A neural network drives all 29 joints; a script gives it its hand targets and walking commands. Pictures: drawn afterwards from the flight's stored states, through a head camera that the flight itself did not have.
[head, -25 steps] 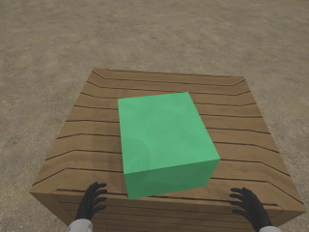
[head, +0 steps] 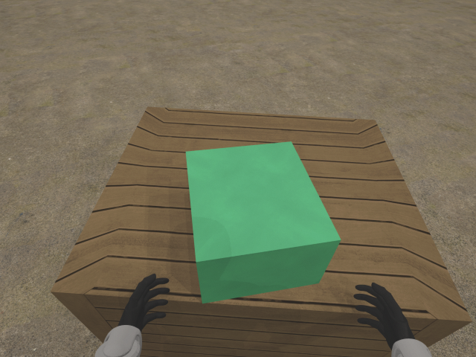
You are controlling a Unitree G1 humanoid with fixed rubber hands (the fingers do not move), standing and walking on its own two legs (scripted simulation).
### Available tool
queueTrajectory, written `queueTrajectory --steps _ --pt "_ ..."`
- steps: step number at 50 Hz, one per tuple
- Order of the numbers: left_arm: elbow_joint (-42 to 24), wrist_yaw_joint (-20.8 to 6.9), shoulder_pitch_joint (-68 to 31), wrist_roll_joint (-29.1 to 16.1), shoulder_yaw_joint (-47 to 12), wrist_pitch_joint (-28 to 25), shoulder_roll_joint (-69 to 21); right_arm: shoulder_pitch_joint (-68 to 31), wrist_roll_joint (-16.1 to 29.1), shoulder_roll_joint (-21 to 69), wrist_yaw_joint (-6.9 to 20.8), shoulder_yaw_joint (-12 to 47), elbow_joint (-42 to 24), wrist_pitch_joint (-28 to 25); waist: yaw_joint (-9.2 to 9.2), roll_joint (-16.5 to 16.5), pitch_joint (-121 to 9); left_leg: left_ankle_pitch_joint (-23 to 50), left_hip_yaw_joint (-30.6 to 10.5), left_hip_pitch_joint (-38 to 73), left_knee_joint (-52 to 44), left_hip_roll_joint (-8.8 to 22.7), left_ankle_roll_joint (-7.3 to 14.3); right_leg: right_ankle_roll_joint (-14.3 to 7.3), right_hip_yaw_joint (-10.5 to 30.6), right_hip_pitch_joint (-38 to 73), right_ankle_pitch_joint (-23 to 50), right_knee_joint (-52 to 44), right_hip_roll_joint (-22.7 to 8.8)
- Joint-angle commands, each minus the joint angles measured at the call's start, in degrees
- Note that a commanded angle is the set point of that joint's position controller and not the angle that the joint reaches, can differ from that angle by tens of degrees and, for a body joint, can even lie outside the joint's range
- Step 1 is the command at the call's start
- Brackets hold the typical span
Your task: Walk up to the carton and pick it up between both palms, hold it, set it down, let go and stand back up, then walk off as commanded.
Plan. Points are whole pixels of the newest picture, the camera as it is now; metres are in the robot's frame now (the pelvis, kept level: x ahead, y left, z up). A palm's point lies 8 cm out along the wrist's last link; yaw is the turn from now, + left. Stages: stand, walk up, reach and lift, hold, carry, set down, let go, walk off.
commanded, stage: set down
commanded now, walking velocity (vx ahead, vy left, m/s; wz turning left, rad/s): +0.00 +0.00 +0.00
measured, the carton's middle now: (250, 215) +0.42 +0.01 -0.02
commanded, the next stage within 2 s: let go in 0.04 s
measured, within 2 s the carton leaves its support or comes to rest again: neither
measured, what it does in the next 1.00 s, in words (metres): stands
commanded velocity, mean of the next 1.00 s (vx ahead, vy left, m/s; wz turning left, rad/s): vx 0.00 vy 0.00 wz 0.00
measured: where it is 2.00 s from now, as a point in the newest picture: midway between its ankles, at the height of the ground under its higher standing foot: outside the picture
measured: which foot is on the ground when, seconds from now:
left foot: down 0.00-1.00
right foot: down 0.00-1.00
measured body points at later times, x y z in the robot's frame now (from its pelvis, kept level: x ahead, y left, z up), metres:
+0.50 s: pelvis +0.00 +0.00 +0.00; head -0.03 +0.01 +0.45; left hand +0.20 +0.20 -0.04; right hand +0.21 -0.23 -0.04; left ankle +0.02 +0.14 -0.74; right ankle +0.00 -0.12 -0.74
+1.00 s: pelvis +0.00 +0.01 -0.01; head +0.00 +0.03 +0.44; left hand +0.19 +0.21 -0.05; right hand +0.21 -0.23 -0.04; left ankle +0.01 +0.13 -0.74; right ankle +0.00 -0.12 -0.74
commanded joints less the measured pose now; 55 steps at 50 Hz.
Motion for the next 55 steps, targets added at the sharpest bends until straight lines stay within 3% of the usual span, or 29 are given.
queueTrajectory --steps 1,4,9,13,15,18,19,22,23,25,27,28,30,33,34,38,39,42,43,44,45,46,47,48,49,50,52,53,55 --pt "8.97 -0.09 -7.62 3.1 -0.08 4.55 7.71 -6.27 -6.54 0.92 -1.23 -3.0 0.38 1.96 -1.69 -0.34 11.24 -9.34 4.02 8.04 -6.24 -4.56 2.35 -2.07 1.1 -11.92 -14.94 -9.04 -1.32" --pt "7.52 -1.04 -8.69 3.52 1.44 4.54 8.74 -6.37 -4.73 0.39 -1.71 -1.67 1.32 2.45 -1.64 -4.47 9.74 -8.04 2.11 18.25 0.09 -6.09 2.26 -4.47 3.27 -23.27 -23.63 -11.14 -4.43" --pt "8.17 -0.59 -7.45 3.32 0.95 4.69 8.55 -6.87 -6.86 1.64 -2.1 -3.72 2.2 2.77 -1.25 0.98 9.4 -11.82 3.57 7.13 -6.92 -3.8 2.26 -1.86 0.66 -8.73 -16.44 -7.18 -0.81" --pt "6.84 -0.6 -8.57 3.35 -0.84 4.58 7.76 -6.64 -5.95 0.93 -1.89 -2.47 2.11 2.84 -1.89 -1.53 10.16 -10.76 2.04 12.08 -3.6 -4.64 2.42 -3.56 1.41 -15.94 -18.87 -7.73 -2.51" --pt "8.0 -0.58 -5.56 4.29 -0.29 4.36 7.69 -5.35 -5.95 1.41 -1.88 -2.33 1.64 2.39 -0.73 1.22 10.48 -10.61 3.32 7.89 -6.43 -3.93 2.12 -2.12 -0.05 -10.26 -14.01 -6.13 -0.68" --pt "9.19 -0.53 -8.66 3.8 -0.91 4.19 7.44 -6.4 -6.76 1.99 -2.31 -2.82 1.62 2.85 -1.94 0.37 11.71 -12.22 3.62 5.78 -6.64 -3.77 2.21 -1.8 0.2 -8.36 -15.6 -6.09 -0.44" --pt "10.24 -1.42 -4.36 4.46 1.0 4.25 6.95 -2.43 -5.78 1.96 -2.25 -1.63 3.29 2.45 -0.74 -3.27 11.93 -8.01 3.9 9.23 -5.73 -4.77 2.67 -2.45 1.3 -9.46 -14.62 -8.19 -1.36" --pt "7.96 -1.03 -6.37 3.8 -1.15 4.14 7.28 -4.98 -5.95 1.01 -2.26 -2.42 0.47 2.47 -2.09 -0.82 10.5 -9.12 3.33 11.94 -3.65 -4.94 2.13 -3.27 0.46 -15.1 -18.64 -7.56 -1.56" --pt "8.43 -1.27 -3.39 4.62 -0.31 4.51 6.73 -0.55 -5.78 2.37 -2.45 -1.05 1.0 2.29 -0.58 -3.05 13.05 -9.83 2.87 12.56 -4.03 -4.71 2.45 -3.29 1.37 -15.09 -18.81 -7.97 -1.8" --pt "7.74 -1.6 -5.33 4.2 0.86 4.32 7.96 -1.72 -5.42 1.04 -2.82 -1.55 1.68 2.35 -1.12 -5.29 11.58 -5.22 2.82 17.35 -1.08 -5.77 2.76 -4.03 2.21 -19.31 -19.98 -9.7 -3.4" --pt "7.4 -1.7 -3.23 3.74 -0.3 4.3 7.66 -1.6 -5.5 1.42 -3.17 -1.11 0.07 1.81 -0.54 -3.56 11.14 -5.97 2.91 15.74 -2.69 -4.87 2.31 -3.38 1.32 -16.74 -17.57 -8.59 -2.07" --pt "5.86 0.67 -2.15 3.28 6.98 -4.04 25.5 0.09 -12.58 -13.67 -3.36 -6.55 -1.36 1.41 -0.39 -5.84 14.31 -3.75 -2.12 -3.39 2.9 -0.17 3.24 0.76 3.38 -15.6 -13.86 -1.29 -3.47" --pt "7.89 0.84 1.39 3.94 7.25 -8.35 26.71 3.9 -12.77 -14.32 -3.04 -6.42 -2.03 2.82 0.02 -8.19 15.11 -17.01 -0.03 -10.63 4.14 -0.71 3.92 0.13 7.81 -19.51 -32.69 -4.79 -5.75" --pt "7.82 0.21 -3.61 4.25 7.02 -10.67 24.35 9.19 -12.0 -14.04 -2.3 -7.19 -1.48 2.54 -2.77 -5.02 12.89 -20.35 2.36 -7.13 9.81 -4.51 4.73 -1.46 9.98 -26.65 -41.65 -7.45 -5.84" --pt "7.6 0.18 -3.95 3.74 6.84 -11.45 25.46 6.51 -11.55 -12.69 -1.86 -6.56 -1.88 2.14 -2.72 -5.91 9.04 -12.75 4.31 -3.04 14.02 -5.56 4.58 -2.13 12.47 -25.84 -37.38 -8.74 -7.21" --pt "9.53 0.12 -2.1 2.41 5.18 -13.47 21.04 2.48 -10.51 -15.84 -1.74 -7.73 -1.49 0.15 -1.01 0.79 -5.71 8.01 -1.51 -0.96 8.03 1.22 6.35 -0.81 3.18 -7.43 3.3 6.08 -3.17" --pt "10.0 0.45 -1.25 2.11 5.5 -14.63 24.03 0.84 -9.69 -14.61 -1.73 -7.19 -2.29 0.3 0.0 -3.29 -7.88 12.36 -2.67 -1.91 7.88 1.45 6.46 -0.63 2.6 -5.16 3.85 7.75 -2.53" --pt "8.47 0.24 -3.32 3.59 4.6 -14.88 23.09 -0.87 -10.78 -16.97 -1.48 -6.73 -3.75 0.33 -1.37 1.91 4.45 -19.77 -2.64 -10.47 5.65 0.43 6.68 -2.0 6.17 -18.06 -21.95 2.07 -4.23" --pt "8.02 -0.29 -1.96 3.2 4.83 -14.92 23.8 0.06 -11.43 -16.02 -1.17 -7.06 -4.42 0.74 -2.58 5.89 9.28 -22.66 -4.25 -13.68 3.83 0.11 7.43 -2.38 6.69 -19.23 -22.32 2.88 -4.58" --pt "8.95 -0.48 -1.54 2.85 4.8 -15.16 25.96 3.02 -10.46 -13.9 -1.41 -6.66 -3.62 0.98 -3.16 2.0 11.24 -24.24 -6.37 -14.86 2.27 1.1 7.59 -2.08 4.53 -19.62 -22.24 3.8 -3.12" --pt "8.9 -0.21 0.35 3.09 4.88 -15.23 25.54 3.35 -10.53 -15.16 -1.4 -6.93 -3.53 1.14 -1.82 3.27 10.47 -29.04 -7.57 -17.56 0.92 1.43 7.81 -0.98 2.22 -18.97 -20.85 5.52 -1.6" --pt "10.73 0.48 1.22 3.22 5.58 -15.28 26.28 6.03 -10.35 -14.69 -1.67 -7.7 -2.57 1.36 -0.57 0.18 8.26 -27.86 -6.85 -17.33 1.37 0.65 7.99 -1.65 4.76 -16.05 -22.27 4.74 -2.86" --pt "9.81 0.29 -0.48 3.75 5.01 -15.46 25.85 2.79 -10.79 -14.77 -1.88 -7.49 -3.58 1.18 -2.35 -0.46 7.11 -24.66 -6.35 -16.19 3.37 0.35 8.09 -2.47 5.32 -16.84 -22.67 4.16 -2.72" --pt "9.27 0.22 0.68 3.16 4.89 -15.62 24.67 2.18 -11.17 -16.66 -1.91 -7.6 -3.69 1.35 -0.83 2.5 5.19 -19.57 -4.05 -13.36 5.95 -0.5 7.76 -2.46 6.86 -16.71 -20.03 2.48 -4.81" --pt "9.55 0.45 -0.02 3.33 5.25 -15.91 26.73 3.9 -9.53 -13.89 -1.77 -7.55 -3.55 0.88 -3.13 -0.99 1.84 -14.49 -5.01 -9.51 6.4 -0.14 7.22 -3.12 6.76 -16.32 -16.69 3.52 -4.69" --pt "10.13 0.52 -0.1 2.77 4.94 -15.81 24.64 0.26 -10.25 -16.46 -1.77 -8.03 -3.17 0.41 -0.91 1.73 0.22 -10.33 -4.42 -8.7 8.26 -0.02 7.22 -1.74 6.97 -14.49 -13.75 2.38 -4.7" --pt "10.18 0.32 -1.07 3.57 4.72 -17.02 26.41 4.45 -9.39 -14.05 -1.34 -7.68 -3.13 1.09 -3.9 -4.24 1.1 -9.4 -3.71 -7.57 8.32 -0.72 6.81 -2.36 6.37 -17.58 -17.99 1.93 -4.83" --pt "10.11 0.22 -2.39 2.95 3.7 -16.66 23.98 3.8 -10.35 -17.58 -1.32 -8.15 -2.64 0.73 -3.91 2.84 2.15 -10.39 -2.84 -5.77 8.75 -0.92 7.03 -2.56 6.81 -18.85 -16.16 2.4 -5.27" --pt "10.36 0.01 0.06 3.05 4.86 -17.14 27.21 4.84 -9.86 -15.21 -1.82 -7.84 -2.68 1.27 -2.76 0.72 4.86 -15.81 -4.38 -13.21 6.79 -0.47 7.01 -2.66 6.54 -18.08 -21.02 2.82 -4.92"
